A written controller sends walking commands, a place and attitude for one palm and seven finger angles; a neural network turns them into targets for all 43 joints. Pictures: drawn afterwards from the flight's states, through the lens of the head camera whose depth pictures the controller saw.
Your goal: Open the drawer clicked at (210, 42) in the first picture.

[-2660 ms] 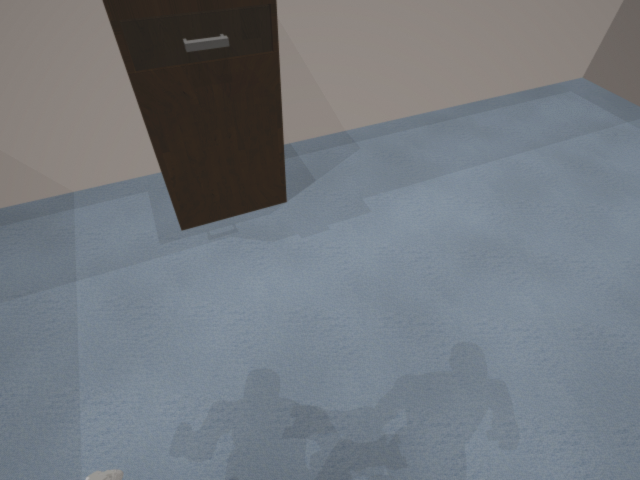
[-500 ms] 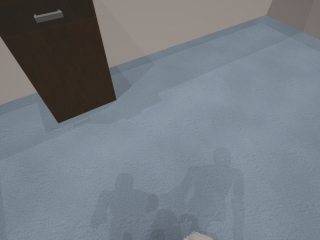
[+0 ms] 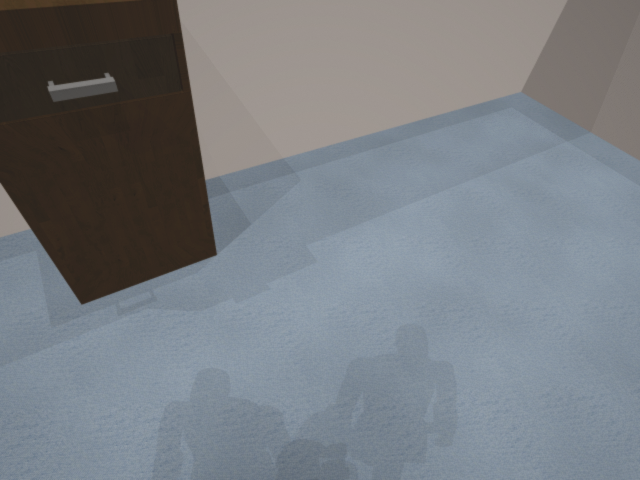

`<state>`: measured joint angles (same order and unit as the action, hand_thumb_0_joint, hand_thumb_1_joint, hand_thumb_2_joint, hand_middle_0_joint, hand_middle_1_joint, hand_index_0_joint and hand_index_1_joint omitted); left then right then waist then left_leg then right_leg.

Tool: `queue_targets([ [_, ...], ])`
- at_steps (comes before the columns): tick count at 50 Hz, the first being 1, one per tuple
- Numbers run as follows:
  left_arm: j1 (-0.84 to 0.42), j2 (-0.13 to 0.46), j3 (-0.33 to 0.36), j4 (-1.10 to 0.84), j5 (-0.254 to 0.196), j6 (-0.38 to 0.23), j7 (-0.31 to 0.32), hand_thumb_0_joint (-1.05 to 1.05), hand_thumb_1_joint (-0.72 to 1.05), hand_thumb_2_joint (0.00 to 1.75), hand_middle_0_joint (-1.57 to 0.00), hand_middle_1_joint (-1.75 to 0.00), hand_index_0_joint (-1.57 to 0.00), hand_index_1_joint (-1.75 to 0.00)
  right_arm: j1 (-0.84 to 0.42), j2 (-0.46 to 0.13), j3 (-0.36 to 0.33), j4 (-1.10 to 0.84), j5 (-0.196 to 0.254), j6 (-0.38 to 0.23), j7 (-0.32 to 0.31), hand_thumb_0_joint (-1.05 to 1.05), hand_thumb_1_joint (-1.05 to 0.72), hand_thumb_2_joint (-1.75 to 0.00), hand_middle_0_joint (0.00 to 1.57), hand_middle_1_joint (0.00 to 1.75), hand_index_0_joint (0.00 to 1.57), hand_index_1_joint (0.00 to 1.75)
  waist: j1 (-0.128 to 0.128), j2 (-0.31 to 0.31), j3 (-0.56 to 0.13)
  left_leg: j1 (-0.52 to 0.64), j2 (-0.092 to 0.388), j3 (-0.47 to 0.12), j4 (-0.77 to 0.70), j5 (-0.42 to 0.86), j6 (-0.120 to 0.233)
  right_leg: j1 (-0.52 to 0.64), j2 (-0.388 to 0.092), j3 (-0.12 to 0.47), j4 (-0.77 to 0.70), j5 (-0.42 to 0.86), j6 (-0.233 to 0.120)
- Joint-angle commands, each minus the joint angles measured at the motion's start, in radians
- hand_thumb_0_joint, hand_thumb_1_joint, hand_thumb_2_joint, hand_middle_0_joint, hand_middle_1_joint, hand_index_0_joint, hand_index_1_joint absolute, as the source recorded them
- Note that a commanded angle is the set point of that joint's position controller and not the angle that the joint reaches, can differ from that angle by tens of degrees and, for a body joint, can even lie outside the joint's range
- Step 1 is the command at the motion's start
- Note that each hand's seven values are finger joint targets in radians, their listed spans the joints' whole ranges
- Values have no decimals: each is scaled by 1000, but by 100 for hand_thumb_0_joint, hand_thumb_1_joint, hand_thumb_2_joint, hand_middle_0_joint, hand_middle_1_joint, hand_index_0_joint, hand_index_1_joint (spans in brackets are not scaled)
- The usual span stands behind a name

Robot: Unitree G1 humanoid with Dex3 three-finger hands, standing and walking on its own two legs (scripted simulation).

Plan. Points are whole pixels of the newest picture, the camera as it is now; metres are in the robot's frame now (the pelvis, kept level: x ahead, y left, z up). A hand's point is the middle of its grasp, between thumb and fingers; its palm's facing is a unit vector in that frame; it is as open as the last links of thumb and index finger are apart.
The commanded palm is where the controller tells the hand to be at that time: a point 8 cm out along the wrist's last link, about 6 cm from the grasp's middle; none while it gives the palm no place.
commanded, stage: walk to a spot facing it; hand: left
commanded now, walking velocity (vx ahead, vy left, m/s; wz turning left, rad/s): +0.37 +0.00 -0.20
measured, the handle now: (82, 84) +0.86 +0.60 +0.01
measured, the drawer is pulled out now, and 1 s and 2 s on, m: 0.00 0.00 0.00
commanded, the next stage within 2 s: turn to face it in 0.36 s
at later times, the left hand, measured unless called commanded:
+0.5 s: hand (263, 359) +0.34 +0.11 -0.17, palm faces -0.04 -0.98 -0.20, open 7.3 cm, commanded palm none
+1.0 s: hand (230, 319) +0.41 +0.18 -0.18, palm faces +0.23 -0.95 -0.20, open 7.3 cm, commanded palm none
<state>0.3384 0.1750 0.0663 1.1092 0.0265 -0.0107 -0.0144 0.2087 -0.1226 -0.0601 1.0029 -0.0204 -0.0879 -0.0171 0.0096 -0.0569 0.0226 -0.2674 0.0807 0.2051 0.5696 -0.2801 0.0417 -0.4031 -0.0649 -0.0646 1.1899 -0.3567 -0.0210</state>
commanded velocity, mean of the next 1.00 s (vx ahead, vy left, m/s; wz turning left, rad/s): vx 0.14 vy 0.00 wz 0.29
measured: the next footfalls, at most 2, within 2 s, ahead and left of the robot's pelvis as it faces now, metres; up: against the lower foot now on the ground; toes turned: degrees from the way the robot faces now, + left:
right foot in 0.36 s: +0.32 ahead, -0.16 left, +0.00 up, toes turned -14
left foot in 0.78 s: +0.46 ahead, +0.06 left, +0.00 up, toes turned +14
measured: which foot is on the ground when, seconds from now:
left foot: down 0.00-0.36, up 0.38-0.76, down 0.78-1.00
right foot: up 0.00-0.34, down 0.36-0.80, up 0.82-1.00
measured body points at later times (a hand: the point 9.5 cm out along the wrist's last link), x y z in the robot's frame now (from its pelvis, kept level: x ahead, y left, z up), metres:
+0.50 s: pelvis +0.24 -0.07 -0.01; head +0.27 -0.08 +0.44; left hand +0.34 +0.16 -0.15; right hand +0.16 -0.27 -0.17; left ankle +0.16 +0.07 -0.64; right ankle +0.28 -0.15 -0.73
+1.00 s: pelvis +0.37 -0.03 +0.00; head +0.41 +0.00 +0.45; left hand +0.40 +0.23 -0.16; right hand +0.50 -0.27 -0.13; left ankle +0.42 +0.05 -0.73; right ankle +0.38 -0.20 -0.65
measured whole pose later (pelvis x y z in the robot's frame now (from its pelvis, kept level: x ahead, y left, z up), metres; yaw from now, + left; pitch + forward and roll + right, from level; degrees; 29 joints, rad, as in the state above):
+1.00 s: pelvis +0.37 -0.03 +0.00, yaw +10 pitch +0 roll -2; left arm 0.18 0.23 0.08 0.96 0.01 0.04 0.01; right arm 0.16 -0.19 -0.05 0.94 -0.02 0.02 0.00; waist -0.01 -0.03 0.07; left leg -0.36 0.00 0.08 0.54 -0.19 0.08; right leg -0.48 -0.11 -0.04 1.11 -0.40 0.08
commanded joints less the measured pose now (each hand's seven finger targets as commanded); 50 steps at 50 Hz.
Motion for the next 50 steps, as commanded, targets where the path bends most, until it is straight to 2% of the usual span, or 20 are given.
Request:
queue_targets([
  [1, -14, 7, 10, -90, 12, -12, -8, 0, 90, 90, -20, -30, -20, -30, 156, -109, -12, 33, -5, -12, -8, 0, -90, -90, 20, 30, 20, 30, -10, 161, 56, 106, 238, -205, -402, 91, 79, -223, -77, 44, -13, 125, 29],
  [6, -113, 9, 5, -125, 8, 2, -18, 0, 90, 90, -20, -30, -20, -30, 205, -133, -9, 65, 1, -12, -6, 0, -90, -90, 20, 30, 20, 30, -15, 160, 89, 190, 218, -92, -422, 205, 89, -272, -88, -3, -238, 208, 49],
  [12, -256, 21, 0, -161, 1, -12, -18, 0, 90, 90, -20, -30, -20, -30, 276, -144, -9, 114, -11, 3, -3, 0, -90, -90, 20, 30, 20, 30, -55, 176, 119, 249, 248, -42, -360, 341, 75, -160, -39, -57, -514, 193, 7],
  [15, -121, 45, 10, -120, 4, -24, -15, 0, 90, 90, -20, -30, -20, -30, 250, -174, -11, 122, -8, 11, -6, 0, -90, -90, 20, 30, 20, 30, 18, 169, 53, 262, 232, 9, -159, 619, 51, 54, 38, -114, -581, 146, -34],
  [16, 31, 75, 20, -74, 8, -35, -11, 0, 90, 90, -20, -30, -20, -30, 230, -179, -13, 120, -3, 13, -4, 0, -90, -90, 20, 30, 20, 30, 90, 144, -22, 216, 193, 44, 34, 648, 20, 245, 63, -125, -643, 190, -47],
  [17, 169, 158, 40, -34, 14, -47, 2, 0, 90, 90, -20, -30, -20, -30, 243, -148, -7, 113, 8, 14, 8, 0, -90, -90, 20, 30, 20, 30, 144, 9, -120, 15, 134, 64, 310, 453, -12, 487, -66, 36, -676, 184, -89],
  [18, 257, 274, 66, -16, 6, -53, 15, 0, 90, 90, -20, -30, -20, -30, 283, -66, 8, 80, 20, 8, 10, 0, -90, -90, 20, 30, 20, 30, 133, -238, -225, -265, -22, 20, 654, -240, -56, 679, -364, 515, -800, 265, -211],
  [19, 218, 295, 66, -25, -16, -49, 19, 0, 90, 90, -20, -30, -20, -30, 213, -97, 4, 60, 24, 16, 7, 0, -90, -90, 20, 30, 20, 30, 130, -163, -215, -317, 1, -126, 805, -289, -35, 590, -411, 597, -908, 163, -250],
  [22, -24, 132, 19, -83, -9, -55, 33, 0, 90, 90, -20, -30, -20, -30, 134, -72, -2, 61, 2, 32, 8, 0, -90, -90, 20, 30, 20, 30, 24, 33, -1, -307, 101, -203, 761, -64, -34, 229, -316, 287, -942, 189, -157],
  [25, -64, 80, -8, -80, 0, -70, 38, 0, 90, 90, -20, -30, -20, -30, 219, -28, 12, 93, -2, 68, 9, 0, -90, -90, 20, 30, 20, 30, -46, -13, -2, -212, 86, -171, 585, -45, -63, 121, -252, 66, -935, 455, -118],
  [28, -77, 83, -12, -88, -4, -66, 40, 0, 90, 90, -20, -30, -20, -30, 189, -8, 16, 70, 4, 82, 18, 0, -90, -90, 20, 30, 20, 30, -52, -31, 5, -185, 63, -136, 416, 8, -72, 121, -229, -46, -922, 547, -104],
  [35, -66, 156, 12, -114, -1, -32, 45, 0, 90, 90, -20, -30, -20, -30, -6, -85, 9, -39, 1, 88, 41, 0, -90, -90, 20, 30, 20, 30, -10, -75, 33, -169, 32, -75, 172, 25, -56, 253, -274, -103, -805, 595, -66],
  [37, -75, 180, 24, -129, -3, -21, 47, 0, 90, 90, -20, -30, -20, -30, 53, -129, -3, -40, -4, 88, 40, 0, -90, -90, 20, 30, 20, 30, -45, -12, -16, -49, 2, -67, 56, 81, -44, 271, -267, -138, -634, 623, -37],
  [38, -71, 178, 26, -144, -12, -16, 44, 0, 90, 90, -20, -30, -20, -30, 136, -180, -17, -33, -10, 83, 36, 0, -90, -90, 20, 30, 20, 30, -84, 101, -80, 110, 8, -102, -39, 312, -20, 204, -223, -174, -444, 549, 5],
  [39, -43, 132, 24, -179, -30, -9, 37, 0, 90, 90, -20, -30, -20, -30, 203, -291, -39, -44, -18, 76, 27, 0, -90, -90, 20, 30, 20, 30, -97, 387, -145, 287, 256, -455, -111, 736, 117, -39, -72, -200, -166, 63, 90],
  [40, -85, 122, 10, -221, -20, -4, 40, 0, 90, 90, -20, -30, -20, -30, 241, -347, -42, -35, -1, 85, 19, 0, -90, -90, 20, 30, 20, 30, -111, 395, -184, 265, 385, -619, -192, 769, 227, -89, -2, -78, 37, -360, 91],
  [41, -123, 122, 13, -226, -17, 11, 47, 0, 90, 90, -20, -30, -20, -30, 193, -337, -44, -39, 3, 84, 9, 0, -90, -90, 20, 30, 20, 30, -100, 314, -186, 242, 361, -619, -215, 550, 212, -161, -23, 23, 96, -289, 83],
  [44, -128, 122, 28, -208, -7, 21, 31, 0, 90, 90, -20, -30, -20, -30, -6, -256, -26, -109, -4, 82, 4, 0, -90, -90, 20, 30, 20, 30, -26, 193, -50, 25, 214, -448, -263, 226, 123, -144, -67, 50, 37, -87, 96],
  [46, -88, 118, 32, -196, -7, 34, 27, 0, 90, 90, -20, -30, -20, -30, -37, -251, -25, -125, -1, 78, 6, 0, -90, -90, 20, 30, 20, 30, -10, 219, -57, -15, 157, -388, -287, 185, 100, -94, -57, 41, -26, -28, 103],
  [50, -114, 116, 33, -228, -7, 41, 30, 0, 90, 90, -20, -30, -20, -30, -15, -274, -42, -133, -2, 85, 10, 0, -90, -90, 20, 30, 20, 30, -24, 165, -81, 54, 156, -430, -284, 192, 126, -106, -40, 40, -143, -30, 118],
])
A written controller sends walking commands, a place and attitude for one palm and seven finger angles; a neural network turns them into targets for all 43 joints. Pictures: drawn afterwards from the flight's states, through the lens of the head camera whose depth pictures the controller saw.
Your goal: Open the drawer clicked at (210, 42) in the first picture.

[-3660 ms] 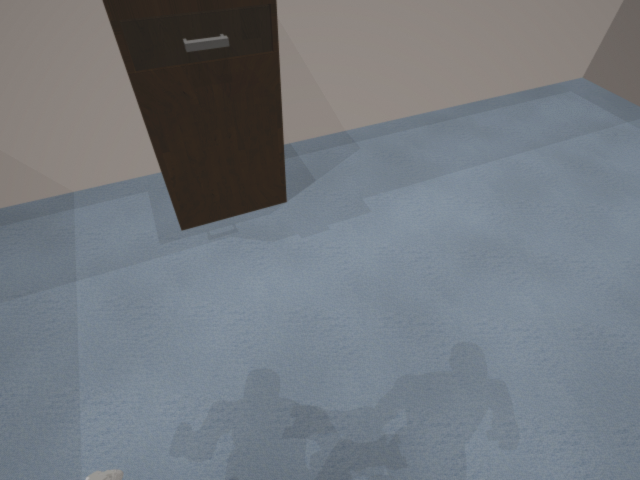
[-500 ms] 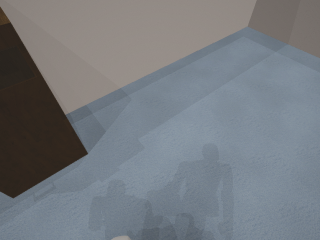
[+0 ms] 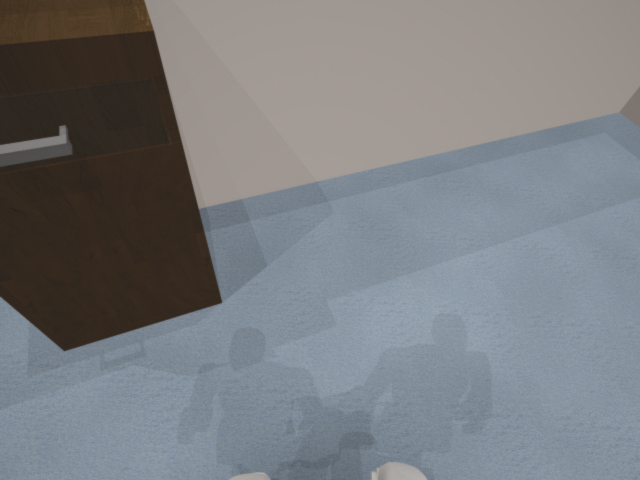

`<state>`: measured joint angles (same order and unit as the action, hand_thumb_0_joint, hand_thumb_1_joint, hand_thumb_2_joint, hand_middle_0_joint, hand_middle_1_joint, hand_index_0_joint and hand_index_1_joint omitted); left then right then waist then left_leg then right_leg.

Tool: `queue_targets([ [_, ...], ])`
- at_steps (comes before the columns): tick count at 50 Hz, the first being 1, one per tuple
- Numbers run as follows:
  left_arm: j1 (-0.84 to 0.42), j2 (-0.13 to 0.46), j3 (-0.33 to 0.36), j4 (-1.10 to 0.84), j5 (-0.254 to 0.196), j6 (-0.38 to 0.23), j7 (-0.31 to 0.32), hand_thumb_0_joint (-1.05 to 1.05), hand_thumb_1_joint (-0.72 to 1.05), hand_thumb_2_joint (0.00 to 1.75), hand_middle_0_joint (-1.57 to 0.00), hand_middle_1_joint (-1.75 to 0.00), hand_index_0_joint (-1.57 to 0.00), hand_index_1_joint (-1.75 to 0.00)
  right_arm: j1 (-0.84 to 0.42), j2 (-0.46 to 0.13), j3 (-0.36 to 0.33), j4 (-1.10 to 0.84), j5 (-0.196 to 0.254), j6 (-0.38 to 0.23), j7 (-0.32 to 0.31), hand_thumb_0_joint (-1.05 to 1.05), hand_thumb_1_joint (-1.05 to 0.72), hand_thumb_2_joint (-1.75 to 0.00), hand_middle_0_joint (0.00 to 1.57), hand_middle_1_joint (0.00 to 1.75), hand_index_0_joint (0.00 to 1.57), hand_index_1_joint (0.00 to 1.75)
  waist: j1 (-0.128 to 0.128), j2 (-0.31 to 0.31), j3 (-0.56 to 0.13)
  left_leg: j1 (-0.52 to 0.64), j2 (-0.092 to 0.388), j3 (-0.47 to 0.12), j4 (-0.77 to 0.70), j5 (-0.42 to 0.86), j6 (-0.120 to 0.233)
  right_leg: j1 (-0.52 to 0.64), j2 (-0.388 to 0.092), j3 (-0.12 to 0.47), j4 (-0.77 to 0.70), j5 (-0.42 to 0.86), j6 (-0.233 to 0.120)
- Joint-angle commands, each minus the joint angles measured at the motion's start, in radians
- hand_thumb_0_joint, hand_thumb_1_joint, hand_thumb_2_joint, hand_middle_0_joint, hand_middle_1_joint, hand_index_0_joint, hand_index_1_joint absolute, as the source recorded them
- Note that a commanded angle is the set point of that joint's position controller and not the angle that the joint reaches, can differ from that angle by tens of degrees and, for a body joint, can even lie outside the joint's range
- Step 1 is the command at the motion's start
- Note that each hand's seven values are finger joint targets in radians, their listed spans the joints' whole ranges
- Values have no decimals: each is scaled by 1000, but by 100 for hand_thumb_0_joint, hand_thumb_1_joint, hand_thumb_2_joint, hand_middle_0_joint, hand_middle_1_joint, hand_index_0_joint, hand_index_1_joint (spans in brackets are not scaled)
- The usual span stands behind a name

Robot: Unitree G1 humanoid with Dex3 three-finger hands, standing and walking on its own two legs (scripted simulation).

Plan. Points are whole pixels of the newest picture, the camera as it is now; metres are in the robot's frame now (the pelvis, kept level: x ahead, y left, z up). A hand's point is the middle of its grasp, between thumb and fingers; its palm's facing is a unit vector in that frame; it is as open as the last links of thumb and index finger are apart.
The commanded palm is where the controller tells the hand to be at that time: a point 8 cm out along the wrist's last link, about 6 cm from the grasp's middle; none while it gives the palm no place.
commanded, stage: turn to face it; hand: left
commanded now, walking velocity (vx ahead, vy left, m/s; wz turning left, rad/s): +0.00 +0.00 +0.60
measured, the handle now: (25, 144) +0.59 +0.54 +0.01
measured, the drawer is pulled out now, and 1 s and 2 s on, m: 0.00 0.00 0.00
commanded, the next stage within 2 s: take the last steps up to it in 0.56 s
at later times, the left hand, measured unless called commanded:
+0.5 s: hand out of the picture +0.05 +0.13 -0.14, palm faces +0.31 -0.91 -0.29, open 7.4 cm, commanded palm none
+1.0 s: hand out of the picture -0.04 +0.16 -0.16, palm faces +0.49 -0.84 -0.22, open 7.4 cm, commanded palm none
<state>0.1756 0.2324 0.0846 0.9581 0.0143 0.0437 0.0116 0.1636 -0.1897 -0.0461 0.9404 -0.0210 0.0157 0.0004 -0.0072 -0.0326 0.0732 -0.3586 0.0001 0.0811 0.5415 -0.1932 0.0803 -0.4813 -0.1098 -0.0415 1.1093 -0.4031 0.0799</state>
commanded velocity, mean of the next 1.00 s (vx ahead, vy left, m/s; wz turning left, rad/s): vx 0.11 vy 0.04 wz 0.32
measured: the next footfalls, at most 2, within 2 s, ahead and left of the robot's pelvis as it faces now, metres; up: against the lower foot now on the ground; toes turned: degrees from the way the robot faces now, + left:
right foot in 0.28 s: +0.08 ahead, -0.17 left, +0.00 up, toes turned +9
left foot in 0.74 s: -0.02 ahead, +0.06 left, +0.00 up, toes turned +29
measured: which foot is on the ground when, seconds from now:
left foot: down 0.00-0.28, up 0.30-0.72, down 0.74-1.00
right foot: up 0.00-0.26, down 0.28-0.74, up 0.76-1.00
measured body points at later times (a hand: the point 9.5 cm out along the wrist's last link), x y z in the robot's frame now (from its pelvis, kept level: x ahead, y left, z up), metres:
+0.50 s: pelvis +0.03 -0.08 +0.01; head +0.06 -0.10 +0.45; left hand +0.03 +0.18 -0.12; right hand +0.17 -0.32 -0.15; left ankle -0.03 +0.07 -0.64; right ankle +0.04 -0.18 -0.73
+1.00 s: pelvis +0.03 -0.04 +0.01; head +0.03 -0.04 +0.46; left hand -0.06 +0.20 -0.14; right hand +0.19 -0.23 -0.14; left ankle -0.05 +0.04 -0.73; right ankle +0.11 -0.15 -0.70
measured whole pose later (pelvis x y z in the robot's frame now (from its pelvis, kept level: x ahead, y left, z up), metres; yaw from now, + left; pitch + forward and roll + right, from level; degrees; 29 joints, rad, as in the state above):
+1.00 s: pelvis +0.03 -0.04 +0.01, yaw +26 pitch -2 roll +0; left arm 0.27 0.22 0.05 1.02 0.02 0.03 -0.01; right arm 0.23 -0.18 -0.03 1.01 -0.02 0.00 0.00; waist 0.02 0.00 0.03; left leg -0.11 -0.01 0.04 0.43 -0.29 0.03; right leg -0.39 -0.11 -0.10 0.84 -0.42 0.04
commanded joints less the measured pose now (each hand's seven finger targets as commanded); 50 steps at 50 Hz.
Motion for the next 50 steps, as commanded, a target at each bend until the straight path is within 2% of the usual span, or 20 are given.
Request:
queue_targets([
  [1, 30, 60, 15, -88, 5, -13, 5, 0, 90, 90, -20, -30, -20, -30, 41, -208, -61, -69, -2, -16, -6, 0, -90, -90, 20, 30, 20, 30, -17, 133, -129, 152, 232, -321, -254, 99, 89, -29, 10, 18, -84, 16, 19],
  [7, -26, 66, 9, -148, 0, -21, 10, 0, 90, 90, -20, -30, -20, -30, 58, -224, -78, -74, -6, -1, -3, 0, -90, -90, 20, 30, 20, 30, -34, 188, -145, 195, 217, -406, -196, 217, 104, 16, 55, 29, -258, -36, 11],
  [12, 81, 88, 8, -145, -9, -35, 20, 0, 90, 90, -20, -30, -20, -30, -2, -216, -83, -104, 2, 11, 3, 0, -90, -90, 20, 30, 20, 30, 21, 182, -164, 57, 149, -420, -95, 255, 46, 291, 89, 19, -612, 115, -13],
  [13, 123, 127, 17, -140, -4, -43, 25, 0, 90, 90, -20, -30, -20, -30, -5, -177, -78, -115, 10, 11, 7, 0, -90, -90, 20, 30, 20, 30, 43, 78, -173, -64, 92, -373, 7, 114, -9, 425, 0, 95, -767, 159, -38],
  [14, 129, 226, 33, -146, 15, -51, 31, 0, 90, 90, -20, -30, -20, -30, 13, -102, -66, -136, 17, 11, 11, 0, -90, -90, 20, 30, 20, 30, 40, -229, -152, -267, -66, -168, 233, -224, -105, 506, -286, 382, -869, 189, -143],
  [15, 84, 254, 24, -172, 11, -43, 27, 0, 90, 90, -20, -30, -20, -30, 6, -135, -74, -147, 1, 14, 9, 0, -90, -90, 20, 30, 20, 30, 33, -210, -113, -253, -60, -145, 451, -378, -112, 343, -403, 398, -862, 263, -225],
  [17, -3, 180, 16, -185, 6, -47, 33, 0, 90, 90, -20, -30, -20, -30, 10, -147, -77, -116, -3, 35, 14, 0, -90, -90, 20, 30, 20, 30, -12, -162, -49, -235, -8, -165, 652, -292, -114, 233, -302, 293, -837, 326, -210],
  [18, -38, 141, 3, -182, 6, -52, 29, 0, 90, 90, -20, -30, -20, -30, 21, -137, -71, -91, -4, 36, 19, 0, -90, -90, 20, 30, 20, 30, -31, -110, -10, -235, 14, -144, 689, -218, -127, 235, -241, 174, -800, 416, -196],
  [20, 0, 126, -6, -168, 7, -61, 25, 0, 90, 90, -20, -30, -20, -30, 35, -121, -60, -77, -1, 38, 24, 0, -90, -90, 20, 30, 20, 30, -22, -125, -32, -228, 15, -111, 680, -176, -144, 297, -199, 74, -760, 553, -182],
  [27, 170, 161, 1, -80, 15, -56, 24, 0, 90, 90, -20, -30, -20, -30, -85, -105, -33, -75, 7, 38, 17, 0, -90, -90, 20, 30, 20, 30, 55, -153, -88, -158, 18, -44, 419, -259, -155, 463, -219, 35, -706, 773, -204],
  [32, 168, 181, 9, -39, 19, -48, 25, 0, 90, 90, -20, -30, -20, -30, -92, -98, -15, -64, 18, 23, 10, 0, -90, -90, 20, 30, 20, 30, 54, -199, -107, -1, 11, -1, 156, -256, -124, 437, -238, 25, -660, 791, -205],
  [34, 143, 178, 9, -26, 9, -46, 23, 0, 90, 90, -20, -30, -20, -30, -22, -106, -11, -37, 12, 12, 5, 0, -90, -90, 20, 30, 20, 30, 15, -171, -136, 146, 4, 24, -46, -102, -112, 387, -207, -14, -609, 683, -153],
  [35, 139, 161, 6, -24, -1, -44, 19, 0, 90, 90, -20, -30, -20, -30, 12, -138, -16, -23, 7, 2, 5, 0, -90, -90, 20, 30, 20, 30, -6, -99, -155, 279, 36, 5, -166, 5, -92, 305, -180, -45, -539, 565, -109],
  [36, 152, 118, 2, -40, -6, -40, 11, 0, 90, 90, -20, -30, -20, -30, 48, -226, -34, -20, -5, -8, 2, 0, -90, -90, 20, 30, 20, 30, -23, 134, -195, 439, 216, -208, -189, 133, -14, 112, -86, -116, -380, 252, -52],
  [37, 107, 72, -19, -75, 2, -39, 2, 0, 90, 90, -20, -30, -20, -30, 108, -299, -47, -13, -3, -1, 4, 0, -90, -90, 20, 30, 20, 30, -51, 316, -171, 467, 393, -390, -222, 239, 100, -66, -1, -134, -191, -230, -22],
  [38, 26, 79, -20, -84, 13, -29, 6, 0, 90, 90, -20, -30, -20, -30, 140, -281, -48, 14, -5, -3, -8, 0, -90, -90, 20, 30, 20, 30, -85, 298, -112, 404, 389, -414, -271, 117, 145, -126, -1, -65, -78, -257, -25],
  [40, -13, 89, -10, -63, 9, -31, -10, 0, 90, 90, -20, -30, -20, -30, 74, -213, -28, 7, -2, -10, -19, 0, -90, -90, 20, 30, 20, 30, -48, 278, 12, 268, 312, -357, -307, -67, 129, -153, -22, -6, -4, -121, -36],
  [41, 29, 79, -12, -42, 10, -33, -19, 0, 90, 90, -20, -30, -20, -30, 32, -190, -19, -5, -2, -17, -18, 0, -90, -90, 20, 30, 20, 30, -12, 255, 25, 221, 269, -295, -314, -98, 104, -113, -24, -15, -17, -65, -37],
  [43, 80, 60, -19, -11, 11, -36, -27, 0, 90, 90, -20, -30, -20, -30, 23, -183, -18, -9, -1, -29, -15, 0, -90, -90, 20, 30, 20, 30, 8, 206, 13, 189, 224, -241, -323, -83, 90, -46, -11, -42, -84, -23, -33],
  [50, 53, 21, -31, -28, 12, -55, -25, 0, 90, 90, -20, -30, -20, -30, 110, -168, -24, 37, -4, -39, -11, 0, -90, -90, 20, 30, 20, 30, 4, 161, 30, 152, 220, -268, -305, -114, 112, 110, 31, -77, -406, 14, -35],
])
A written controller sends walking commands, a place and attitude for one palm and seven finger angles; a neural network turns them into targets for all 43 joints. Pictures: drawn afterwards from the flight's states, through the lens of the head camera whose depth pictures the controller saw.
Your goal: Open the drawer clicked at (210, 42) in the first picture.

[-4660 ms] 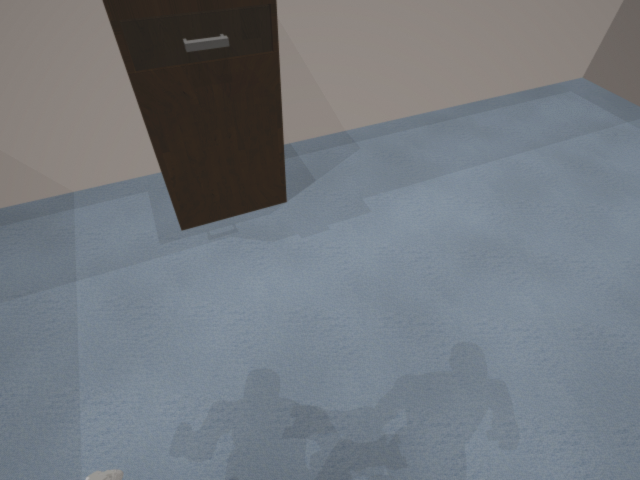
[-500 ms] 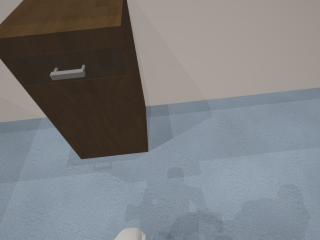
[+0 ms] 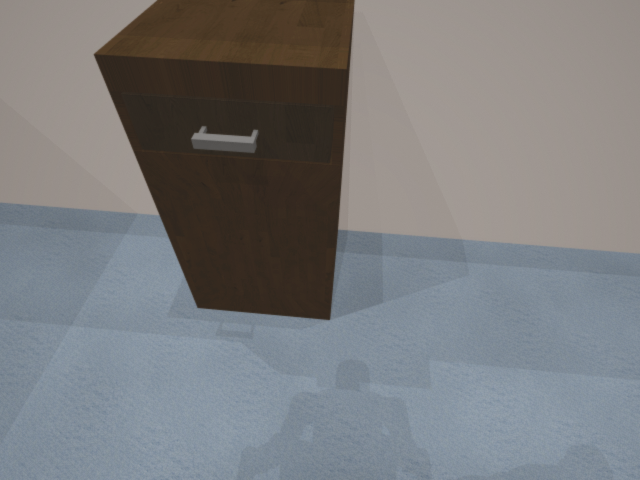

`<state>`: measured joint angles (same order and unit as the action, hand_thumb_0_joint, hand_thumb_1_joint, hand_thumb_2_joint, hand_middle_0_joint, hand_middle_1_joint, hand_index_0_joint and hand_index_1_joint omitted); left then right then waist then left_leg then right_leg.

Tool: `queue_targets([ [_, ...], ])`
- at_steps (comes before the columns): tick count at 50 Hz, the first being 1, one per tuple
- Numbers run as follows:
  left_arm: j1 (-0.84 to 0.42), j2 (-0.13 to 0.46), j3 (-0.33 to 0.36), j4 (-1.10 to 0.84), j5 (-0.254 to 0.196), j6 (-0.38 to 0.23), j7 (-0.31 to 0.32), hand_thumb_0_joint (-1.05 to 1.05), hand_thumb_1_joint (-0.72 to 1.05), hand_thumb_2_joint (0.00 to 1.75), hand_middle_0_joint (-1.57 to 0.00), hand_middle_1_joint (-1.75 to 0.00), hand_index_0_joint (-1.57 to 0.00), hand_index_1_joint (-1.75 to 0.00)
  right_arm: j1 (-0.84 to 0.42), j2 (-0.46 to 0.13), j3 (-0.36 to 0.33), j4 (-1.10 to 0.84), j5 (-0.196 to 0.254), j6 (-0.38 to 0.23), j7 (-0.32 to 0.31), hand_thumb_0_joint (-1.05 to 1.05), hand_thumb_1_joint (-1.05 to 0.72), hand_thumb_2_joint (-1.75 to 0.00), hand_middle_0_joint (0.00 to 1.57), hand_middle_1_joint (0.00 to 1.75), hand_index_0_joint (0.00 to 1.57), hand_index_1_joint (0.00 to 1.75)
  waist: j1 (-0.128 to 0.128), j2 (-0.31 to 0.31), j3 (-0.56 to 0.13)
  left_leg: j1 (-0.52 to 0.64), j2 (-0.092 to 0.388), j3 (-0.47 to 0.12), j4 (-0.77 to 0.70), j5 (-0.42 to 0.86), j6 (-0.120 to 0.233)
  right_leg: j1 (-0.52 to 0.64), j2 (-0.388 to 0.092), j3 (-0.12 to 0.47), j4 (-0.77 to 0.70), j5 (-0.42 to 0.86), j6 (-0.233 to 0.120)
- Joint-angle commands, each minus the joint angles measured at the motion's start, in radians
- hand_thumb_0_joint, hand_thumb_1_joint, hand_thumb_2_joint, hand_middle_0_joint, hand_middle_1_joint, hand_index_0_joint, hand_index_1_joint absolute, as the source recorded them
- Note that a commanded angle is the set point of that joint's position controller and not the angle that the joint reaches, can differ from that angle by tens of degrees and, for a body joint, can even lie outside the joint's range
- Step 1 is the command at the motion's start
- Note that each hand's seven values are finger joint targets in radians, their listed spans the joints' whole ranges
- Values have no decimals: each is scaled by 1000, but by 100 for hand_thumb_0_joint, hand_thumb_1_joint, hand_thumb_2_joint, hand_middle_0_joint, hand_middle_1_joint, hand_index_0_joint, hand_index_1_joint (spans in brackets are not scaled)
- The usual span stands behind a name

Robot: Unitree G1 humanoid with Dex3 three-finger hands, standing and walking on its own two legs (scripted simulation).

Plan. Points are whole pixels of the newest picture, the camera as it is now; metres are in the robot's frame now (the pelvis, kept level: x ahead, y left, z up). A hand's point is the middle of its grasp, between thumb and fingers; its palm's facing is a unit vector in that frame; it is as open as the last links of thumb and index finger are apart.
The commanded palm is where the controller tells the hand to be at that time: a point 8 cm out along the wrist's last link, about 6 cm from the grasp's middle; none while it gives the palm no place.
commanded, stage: take the last steps up to it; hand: left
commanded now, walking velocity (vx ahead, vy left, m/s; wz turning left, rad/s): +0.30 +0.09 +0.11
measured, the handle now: (226, 137) +0.76 +0.26 +0.00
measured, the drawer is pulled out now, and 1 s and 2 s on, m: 0.00 0.00 0.00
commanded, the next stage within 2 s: come to a stop and stand still in 0.64 s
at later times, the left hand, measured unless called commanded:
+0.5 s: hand out of the picture +0.04 +0.20 -0.19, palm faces +0.19 -0.97 -0.14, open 7.4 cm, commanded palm none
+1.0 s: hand (201, 353) +0.34 +0.24 -0.17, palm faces +0.04 -0.98 -0.21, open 7.3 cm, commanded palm none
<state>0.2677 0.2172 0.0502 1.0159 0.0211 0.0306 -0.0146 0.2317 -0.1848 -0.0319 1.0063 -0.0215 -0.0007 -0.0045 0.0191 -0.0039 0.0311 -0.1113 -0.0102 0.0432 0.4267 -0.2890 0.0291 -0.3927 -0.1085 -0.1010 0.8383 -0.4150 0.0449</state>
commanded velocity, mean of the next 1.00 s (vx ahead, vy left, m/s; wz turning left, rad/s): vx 0.09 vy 0.04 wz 0.00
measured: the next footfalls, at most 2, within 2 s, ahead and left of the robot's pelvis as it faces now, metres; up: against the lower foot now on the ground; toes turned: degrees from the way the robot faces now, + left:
right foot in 0.08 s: +0.09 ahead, -0.12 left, +0.00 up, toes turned -7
left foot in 0.50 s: +0.24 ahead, +0.19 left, +0.00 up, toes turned +13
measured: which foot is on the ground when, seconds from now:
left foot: down 0.00-0.10, up 0.12-0.48, down 0.50-0.92, up 0.94-1.00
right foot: up 0.00-0.06, down 0.08-0.50, up 0.52-0.84, down 0.86-1.00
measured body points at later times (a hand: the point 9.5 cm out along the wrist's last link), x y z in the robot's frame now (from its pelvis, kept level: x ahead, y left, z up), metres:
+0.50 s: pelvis +0.13 +0.05 -0.01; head +0.15 +0.06 +0.44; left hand +0.03 +0.25 -0.17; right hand +0.21 -0.18 -0.16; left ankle +0.20 +0.18 -0.74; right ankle +0.06 -0.12 -0.74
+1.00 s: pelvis +0.25 +0.07 -0.01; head +0.28 +0.05 +0.44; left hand +0.34 +0.29 -0.15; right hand +0.24 -0.14 -0.18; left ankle +0.19 +0.19 -0.73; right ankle +0.29 -0.02 -0.74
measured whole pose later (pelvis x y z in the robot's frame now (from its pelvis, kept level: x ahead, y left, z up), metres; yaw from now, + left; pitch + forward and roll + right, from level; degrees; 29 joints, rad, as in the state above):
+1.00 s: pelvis +0.25 +0.07 -0.01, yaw +3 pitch +0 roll +1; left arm 0.13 0.13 0.02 1.03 0.01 -0.01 0.03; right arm 0.28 -0.12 -0.03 1.12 0.00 0.03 -0.03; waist -0.04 0.03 0.05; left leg -0.19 0.05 0.12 0.63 -0.45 -0.02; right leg -0.30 -0.04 -0.14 0.55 -0.25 -0.06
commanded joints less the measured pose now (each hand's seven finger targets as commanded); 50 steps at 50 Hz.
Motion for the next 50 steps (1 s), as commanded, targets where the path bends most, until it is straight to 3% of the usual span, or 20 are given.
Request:
queue_targets([
  [1, 6, 33, 4, -71, 6, -46, 1, 0, 90, 90, -20, -30, -20, -30, 30, -170, -38, -25, -2, -22, -6, 0, -90, -90, 20, 30, 20, 30, 1, 121, 58, -118, 216, -210, -155, -30, 151, 91, 44, -28, -193, 65, -1],
  [3, 142, 68, 19, -23, 12, -64, 7, 0, 90, 90, -20, -30, -20, -30, 19, -138, -34, -23, 4, -25, -4, 0, -90, -90, 20, 30, 20, 30, 66, 13, 27, -271, 130, -145, 44, -113, 86, 357, 23, 10, -378, 125, -14],
  [5, 306, 226, 49, 8, 11, -75, 23, 0, 90, 90, -20, -30, -20, -30, -17, -80, -25, -85, 6, -30, 10, 0, -90, -90, 20, 30, 20, 30, 129, -305, 2, -568, -12, -10, 535, -319, 1, 501, -390, 585, -679, -162, -174],
  [6, 283, 219, 49, 7, 1, -82, 29, 0, 90, 90, -20, -30, -20, -30, -38, -122, -38, -82, -5, -23, 15, 0, -90, -90, 20, 30, 20, 30, 112, -272, 39, -575, 38, -93, 669, -234, 3, 379, -406, 654, -740, -305, -199],
  [7, 209, 182, 44, -3, 2, -82, 34, 0, 90, 90, -20, -30, -20, -30, -53, -118, -45, -72, -5, -17, 22, 0, -90, -90, 20, 30, 20, 30, 76, -209, 108, -590, 74, -96, 746, -152, 2, 287, -395, 603, -757, -374, -201],
  [9, 105, 98, 22, -25, 8, -93, 39, 0, 90, 90, -20, -30, -20, -30, -7, -84, -40, -34, -11, -10, 34, 0, -90, -90, 20, 30, 20, 30, 14, -100, 127, -527, 120, -80, 717, -8, -19, 176, -302, 348, -720, -154, -149],
  [11, 106, 72, 14, -13, 7, -102, 38, 0, 90, 90, -20, -30, -20, -30, 42, -44, -34, -8, -9, -1, 38, 0, -90, -90, 20, 30, 20, 30, -7, -127, 102, -472, 118, -28, 654, 59, -41, 169, -228, 172, -700, 46, -122],
  [20, 154, 110, 28, 55, 12, -101, 34, 0, 90, 90, -20, -30, -20, -30, -43, -12, -27, -48, 4, -23, 54, 0, -90, -90, 20, 30, 20, 30, 12, -149, 89, -298, 97, 81, 245, 69, -36, 193, -210, 38, -631, 197, -137],
  [22, 137, 108, 33, 60, 10, -89, 35, 0, 90, 90, -20, -30, -20, -30, 16, -31, -30, -31, 2, -30, 46, 0, -90, -90, 20, 30, 20, 30, -20, -139, 83, -157, 82, 106, 159, 77, -30, 139, -194, 14, -560, 157, -119],
  [24, 142, 52, 23, 56, 5, -75, 31, 0, 90, 90, -20, -30, -20, -30, 213, -116, -49, 32, -7, -45, 26, 0, -90, -90, 20, 30, 20, 30, -102, 76, -16, 120, 119, 47, 29, 54, -16, 47, -88, -67, -236, 153, -76],
  [25, 164, -13, 14, 34, -6, -71, 25, 0, 90, 90, -20, -30, -20, -30, 307, -227, -74, 53, -17, -50, 9, 0, -90, -90, 20, 30, 20, 30, -120, 340, -76, 218, 351, -279, -92, 42, 59, -124, 40, -127, 60, -120, -35],
  [26, 123, -17, 9, -1, -1, -73, 28, 0, 90, 90, -20, -30, -20, -30, 337, -242, -71, 59, -10, -39, 1, 0, -90, -90, 20, 30, 20, 30, -124, 320, -82, 191, 429, -386, -182, -24, 125, -195, 63, -33, 239, -231, -55],
  [28, 38, -11, 10, -1, -1, -70, 25, 0, 90, 90, -20, -30, -20, -30, 194, -167, -54, 31, -5, -40, -13, 0, -90, -90, 20, 30, 20, 30, -96, 245, -8, 31, 414, -323, -217, -102, 150, -249, -11, 46, 402, -97, -70],
  [31, 84, -37, 10, 30, 6, -58, 12, 0, 90, 90, -20, -30, -20, -30, 82, -72, -23, 7, -6, -61, -20, 0, -90, -90, 20, 30, 20, 30, -24, 138, 29, -104, 325, -119, -227, 122, 120, -129, -35, 46, 286, 26, -50],
  [38, 22, -48, -7, -4, 4, -38, 20, 0, 90, 90, -20, -30, -20, -30, 73, -84, -20, 31, -7, -51, -20, 0, -90, -90, 20, 30, 20, 30, -10, 86, 37, -99, 314, -42, -201, 271, 149, 5, 6, 15, -77, 71, -31],
  [42, 89, 17, -9, 28, 0, -53, 42, 0, 90, 90, -20, -30, -20, -30, 60, -43, -7, 58, 6, -42, -26, 0, -90, -90, 20, 30, 20, 30, 31, -45, -12, -129, 199, 48, 10, 343, 18, 259, -10, 75, -428, 479, -29],
  [44, 50, 98, -6, 24, -6, -54, 50, 0, 90, 90, -20, -30, -20, -30, 116, -6, -3, 74, 19, -24, -18, 0, -90, -90, 20, 30, 20, 30, -19, -102, -16, -169, 104, 67, 34, 10, -42, 277, -188, 203, -408, 828, -125],
  [45, 29, 120, 3, 17, -10, -58, 54, 0, 90, 90, -20, -30, -20, -30, 138, 0, -3, 87, 19, -5, -21, 0, -90, -90, 20, 30, 20, 30, -27, -222, -51, -143, 87, 75, 84, -61, -55, 268, -207, 232, -423, 900, -169],
  [46, 24, 111, 3, 15, -11, -55, 59, 0, 90, 90, -20, -30, -20, -30, 125, -13, -10, 88, 18, 7, -24, 0, -90, -90, 20, 30, 20, 30, -14, -238, -63, -132, 81, 69, 165, -155, -57, 260, -221, 235, -449, 965, -197],
  [50, -10, 122, 28, -2, 0, -35, 74, 0, 90, 90, -20, -30, -20, -30, 86, -12, -24, 65, 22, 27, -34, 0, -90, -90, 20, 30, 20, 30, 7, -111, -103, -259, 59, 9, 392, -256, -63, 375, -258, 230, -399, 1170, -270],
])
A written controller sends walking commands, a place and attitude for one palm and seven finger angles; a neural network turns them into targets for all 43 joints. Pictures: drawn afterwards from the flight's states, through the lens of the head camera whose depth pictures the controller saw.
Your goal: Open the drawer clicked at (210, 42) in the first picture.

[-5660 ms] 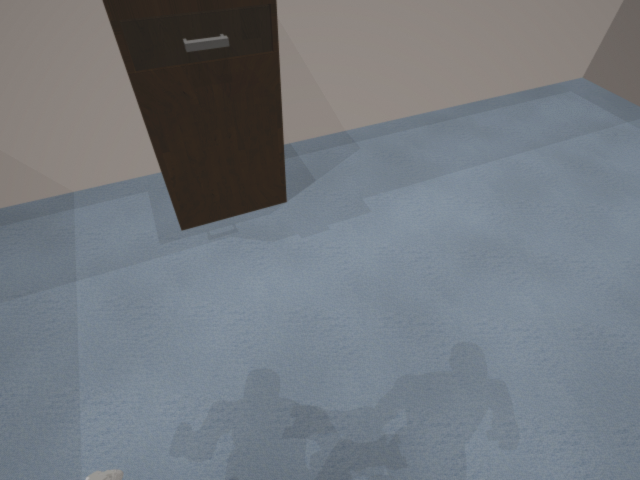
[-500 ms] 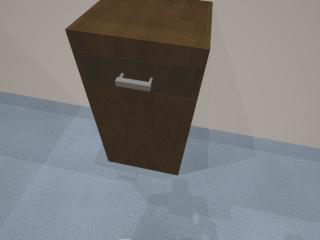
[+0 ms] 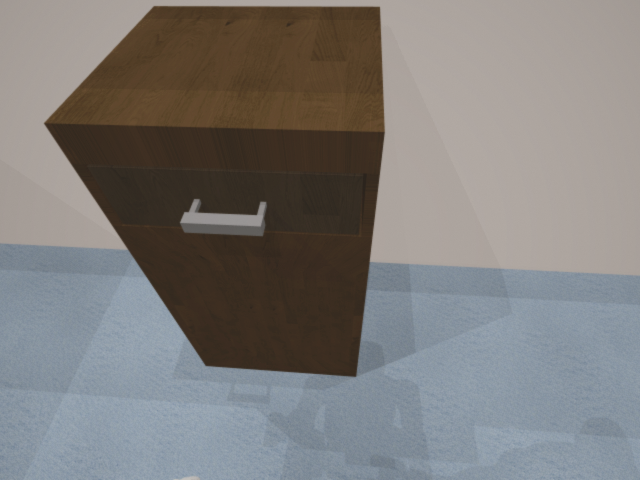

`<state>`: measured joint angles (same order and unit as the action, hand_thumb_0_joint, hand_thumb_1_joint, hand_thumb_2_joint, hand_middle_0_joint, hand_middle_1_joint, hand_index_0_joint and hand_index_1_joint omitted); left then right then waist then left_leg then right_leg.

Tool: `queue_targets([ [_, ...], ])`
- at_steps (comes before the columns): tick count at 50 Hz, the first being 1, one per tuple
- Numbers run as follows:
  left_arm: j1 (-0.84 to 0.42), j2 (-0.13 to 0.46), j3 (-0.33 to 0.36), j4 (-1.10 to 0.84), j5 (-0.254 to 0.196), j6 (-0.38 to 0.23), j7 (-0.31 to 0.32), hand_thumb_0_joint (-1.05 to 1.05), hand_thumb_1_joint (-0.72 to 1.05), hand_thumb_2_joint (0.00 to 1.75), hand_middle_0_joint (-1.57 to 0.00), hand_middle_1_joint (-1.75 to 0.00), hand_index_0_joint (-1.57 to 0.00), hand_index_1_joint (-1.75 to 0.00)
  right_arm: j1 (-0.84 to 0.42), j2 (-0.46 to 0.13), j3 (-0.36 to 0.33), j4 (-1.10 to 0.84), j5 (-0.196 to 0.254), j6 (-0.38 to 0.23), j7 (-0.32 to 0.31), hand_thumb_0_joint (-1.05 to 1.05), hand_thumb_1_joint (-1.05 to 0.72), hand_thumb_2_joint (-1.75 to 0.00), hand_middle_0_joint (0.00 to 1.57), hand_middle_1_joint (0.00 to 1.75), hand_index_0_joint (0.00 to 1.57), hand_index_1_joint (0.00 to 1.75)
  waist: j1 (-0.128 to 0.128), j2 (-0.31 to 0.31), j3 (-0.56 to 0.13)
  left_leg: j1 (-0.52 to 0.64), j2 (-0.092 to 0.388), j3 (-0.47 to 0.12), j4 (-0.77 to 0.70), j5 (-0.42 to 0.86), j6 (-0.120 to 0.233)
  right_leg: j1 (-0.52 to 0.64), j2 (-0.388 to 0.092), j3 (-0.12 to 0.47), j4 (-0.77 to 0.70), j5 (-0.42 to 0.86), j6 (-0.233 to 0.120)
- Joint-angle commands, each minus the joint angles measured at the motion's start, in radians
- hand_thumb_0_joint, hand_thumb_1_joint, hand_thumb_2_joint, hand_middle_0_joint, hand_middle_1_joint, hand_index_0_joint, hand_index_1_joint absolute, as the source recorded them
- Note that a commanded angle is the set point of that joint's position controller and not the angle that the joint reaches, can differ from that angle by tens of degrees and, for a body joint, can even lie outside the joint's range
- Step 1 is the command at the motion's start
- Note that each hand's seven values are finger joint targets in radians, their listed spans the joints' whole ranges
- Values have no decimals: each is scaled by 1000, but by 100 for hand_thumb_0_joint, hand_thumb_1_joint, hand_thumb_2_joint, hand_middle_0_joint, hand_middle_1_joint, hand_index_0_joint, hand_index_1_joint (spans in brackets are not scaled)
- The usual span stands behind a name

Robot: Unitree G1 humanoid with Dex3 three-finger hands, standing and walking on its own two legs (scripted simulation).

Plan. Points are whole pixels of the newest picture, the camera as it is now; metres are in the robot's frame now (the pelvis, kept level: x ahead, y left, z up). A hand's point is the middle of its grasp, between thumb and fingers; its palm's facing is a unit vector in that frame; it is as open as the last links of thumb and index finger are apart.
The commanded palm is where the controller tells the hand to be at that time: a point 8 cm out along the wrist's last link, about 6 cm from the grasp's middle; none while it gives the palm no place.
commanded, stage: come to a stop and stand still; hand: left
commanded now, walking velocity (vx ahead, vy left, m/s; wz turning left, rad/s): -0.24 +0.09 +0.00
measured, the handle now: (226, 214) +0.51 +0.17 +0.01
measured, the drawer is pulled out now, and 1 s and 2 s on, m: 0.00 0.00 0.00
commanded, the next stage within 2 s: look again from close up in 1.08 s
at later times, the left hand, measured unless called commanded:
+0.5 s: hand out of the picture -0.02 +0.25 -0.17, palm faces +0.03 -0.97 -0.25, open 7.4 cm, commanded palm none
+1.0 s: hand out of the picture -0.07 +0.17 -0.17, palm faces +0.01 -0.99 -0.16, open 7.3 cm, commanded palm none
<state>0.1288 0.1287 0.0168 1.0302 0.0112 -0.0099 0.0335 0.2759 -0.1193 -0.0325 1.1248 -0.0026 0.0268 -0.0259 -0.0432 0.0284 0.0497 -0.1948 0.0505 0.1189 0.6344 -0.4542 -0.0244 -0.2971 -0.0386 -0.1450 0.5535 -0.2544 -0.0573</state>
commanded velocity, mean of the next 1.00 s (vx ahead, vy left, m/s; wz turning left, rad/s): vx -0.01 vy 0.00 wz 0.00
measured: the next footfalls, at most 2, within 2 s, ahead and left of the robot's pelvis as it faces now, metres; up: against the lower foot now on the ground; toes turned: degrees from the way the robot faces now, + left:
left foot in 0.22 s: +0.01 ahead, +0.15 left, +0.00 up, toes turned +2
right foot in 0.52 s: -0.03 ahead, -0.06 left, +0.00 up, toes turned -3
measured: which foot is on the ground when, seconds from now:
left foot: up 0.00-0.20, down 0.22-1.00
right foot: down 0.00-0.22, up 0.24-0.50, down 0.52-1.00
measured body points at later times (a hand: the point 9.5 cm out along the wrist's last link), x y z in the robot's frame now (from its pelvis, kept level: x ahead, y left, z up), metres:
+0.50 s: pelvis -0.04 +0.05 +0.01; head -0.02 +0.05 +0.46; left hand -0.02 +0.30 -0.15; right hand +0.01 -0.18 -0.15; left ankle -0.03 +0.15 -0.73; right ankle -0.09 -0.08 -0.72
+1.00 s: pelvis -0.07 +0.01 +0.01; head -0.06 +0.01 +0.46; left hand -0.07 +0.22 -0.15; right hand -0.13 -0.19 -0.16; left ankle -0.03 +0.15 -0.73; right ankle -0.08 -0.08 -0.73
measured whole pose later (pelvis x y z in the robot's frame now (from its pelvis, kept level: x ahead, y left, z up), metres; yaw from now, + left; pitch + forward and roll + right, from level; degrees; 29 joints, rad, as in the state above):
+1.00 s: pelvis -0.07 +0.01 +0.01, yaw -1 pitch -2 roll +0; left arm 0.30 0.11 0.00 1.14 0.00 0.01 0.04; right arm 0.35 -0.12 -0.01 1.19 -0.01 0.02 -0.03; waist -0.02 0.00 0.03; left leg -0.20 0.06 0.09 0.40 -0.16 -0.02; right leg -0.13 0.01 -0.07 0.43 -0.26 -0.04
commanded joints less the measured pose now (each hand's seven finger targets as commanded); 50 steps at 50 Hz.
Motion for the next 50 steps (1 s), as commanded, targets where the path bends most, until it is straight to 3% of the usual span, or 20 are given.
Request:
queue_targets([
  [1, 122, 216, 67, -24, 13, 11, 26, 0, 90, 90, -20, -30, -20, -30, 18, -80, -27, -67, 2, 5, -13, 0, -90, -90, 20, 30, 20, 30, 79, -118, -122, -191, -11, -82, 222, -104, -11, 279, -334, 273, -118, 997, -175],
  [6, 42, 218, 82, -67, 20, 27, 22, 0, 90, 90, -20, -30, -20, -30, 34, -74, -35, -95, -3, 14, -6, 0, -90, -90, 20, 30, 20, 30, 48, -154, -137, -126, -19, -80, 95, 4, -19, 195, -287, 211, -120, 740, -132],
  [8, 23, 207, 78, -71, 14, 34, 19, 0, 90, 90, -20, -30, -20, -30, 74, -77, -33, -89, -6, 8, -3, 0, -90, -90, 20, 30, 20, 30, 23, -181, -135, -14, -17, -56, -101, 168, -14, 117, -242, 188, -90, 553, -75],
  [9, 19, 194, 73, -72, 8, 38, 15, 0, 90, 90, -20, -30, -20, -30, 96, -90, -32, -84, -9, 1, -2, 0, -90, -90, 20, 30, 20, 30, 10, -154, -135, 69, -4, -48, -195, 276, -7, 54, -201, 166, -63, 411, -34],
  [10, 35, 155, 67, -84, 2, 44, 9, 0, 90, 90, -20, -30, -20, -30, 85, -142, -37, -96, -17, -8, -1, 0, -90, -90, 20, 30, 20, 30, 17, 12, -124, 102, 107, -169, -270, 360, 35, -44, -118, 117, 12, 173, 18],
  [11, 38, 112, 57, -98, -2, 50, 2, 0, 90, 90, -20, -30, -20, -30, 37, -208, -44, -132, -25, -10, 0, 0, -90, -90, 20, 30, 20, 30, 30, 219, -72, -9, 268, -325, -361, 463, 115, -75, -25, 45, 118, -119, 68],
  [12, 11, 122, 55, -101, 6, 62, 6, 0, 90, 90, -20, -30, -20, -30, -18, -211, -41, -147, -27, -12, -5, 0, -90, -90, 20, 30, 20, 30, 23, 271, -29, -100, 307, -373, -420, 476, 170, -70, 0, 109, 279, -291, 74],
  [13, 2, 134, 58, -90, 8, 66, 4, 0, 90, 90, -20, -30, -20, -30, -42, -196, -33, -153, -27, -17, -16, 0, -90, -90, 20, 30, 20, 30, 30, 199, -2, -121, 283, -350, -414, 492, 189, -74, -4, 169, 372, -278, 66],
  [15, 71, 127, 58, -47, 7, 62, -4, 0, 90, 90, -20, -30, -20, -30, -98, -185, -21, -155, -26, -20, -21, 0, -90, -90, 20, 30, 20, 30, 69, 138, 1, -62, 223, -252, -376, 499, 181, -107, 0, 180, 443, -211, 70],
  [17, 103, 123, 49, -24, 8, 55, -8, 0, 90, 90, -20, -30, -20, -30, -95, -183, -20, -150, -19, -25, -20, 0, -90, -90, 20, 30, 20, 30, 67, 98, -26, 33, 194, -199, -363, 547, 175, -123, -7, 159, 396, -186, 81],
  [21, 87, 107, 23, -18, 3, 48, -4, 0, 90, 90, -20, -30, -20, -30, -37, -193, -26, -110, -16, -26, -15, 0, -90, -90, 20, 30, 20, 30, 29, 108, -53, 124, 214, -228, -362, 552, 191, -44, -25, 119, 155, -216, 92],
  [22, 91, 108, 20, -12, 4, 41, -5, 0, 90, 90, -20, -30, -20, -30, -25, -192, -27, -98, -15, -27, -13, 0, -90, -90, 20, 30, 20, 30, 27, 96, -55, 149, 207, -220, -337, 629, 186, -28, -21, 112, 67, -190, 91],
  [24, 156, 113, 14, 20, 1, 29, 1, 0, 90, 90, -20, -30, -20, -30, -24, -192, -26, -85, -5, -30, -10, 0, -90, -90, 20, 30, 20, 30, 48, 60, -93, 151, 170, -190, -281, 652, 144, 81, -20, 98, -134, -21, 91],
  [26, 176, 155, 11, 44, 3, 11, 9, 0, 90, 90, -20, -30, -20, -30, -24, -146, -17, -81, 8, -35, -4, 0, -90, -90, 20, 30, 20, 30, 32, -40, -74, 69, 91, -133, -238, 477, 60, 151, -105, 208, -232, 207, 55],
  [27, 159, 170, 10, 40, 1, 7, 10, 0, 90, 90, -20, -30, -20, -30, -24, -135, -14, -80, 7, -37, 2, 0, -90, -90, 20, 30, 20, 30, 24, -12, -63, 65, 70, -126, -263, 426, 42, 136, -138, 212, -211, 264, 39],
  [29, 150, 156, 9, 50, 1, 1, 8, 0, 90, 90, -20, -30, -20, -30, -30, -134, -9, -64, -2, -27, 1, 0, -90, -90, 20, 30, 20, 30, 22, -137, -37, 96, 61, -104, -257, 388, 31, 79, -115, 213, -207, 233, 32],
  [31, 144, 143, 2, 54, -1, 2, 8, 0, 90, 90, -20, -30, -20, -30, -16, -134, -5, -44, -4, -25, 3, 0, -90, -90, 20, 30, 20, 30, 19, -142, 4, 96, 59, -106, -286, 321, 31, 35, -105, 214, -242, 97, 34],
  [33, 152, 133, 1, 58, -1, 5, 8, 0, 90, 90, -20, -30, -20, -30, -10, -128, 3, -27, -4, -26, 3, 0, -90, -90, 20, 30, 20, 30, 25, -85, 43, 80, 62, -110, -307, 288, 34, 16, -90, 210, -262, 6, 38],
  [36, 175, 127, 0, 69, -2, 8, 7, 0, 90, 90, -20, -30, -20, -30, 6, -118, 8, -11, -7, -20, 3, 0, -90, -90, 20, 30, 20, 30, 29, -65, 89, 51, 53, -109, -316, 219, 30, -21, -86, 223, -295, -108, 35],
  [50, 227, 82, 2, 84, -9, 2, 9, 0, 90, 90, -20, -30, -20, -30, 116, -64, 15, 34, -10, -25, -7, 0, -90, -90, 20, 30, 20, 30, 33, -31, 69, 14, 52, -105, -287, 257, 26, 7, -77, 215, -291, -93, 22],
])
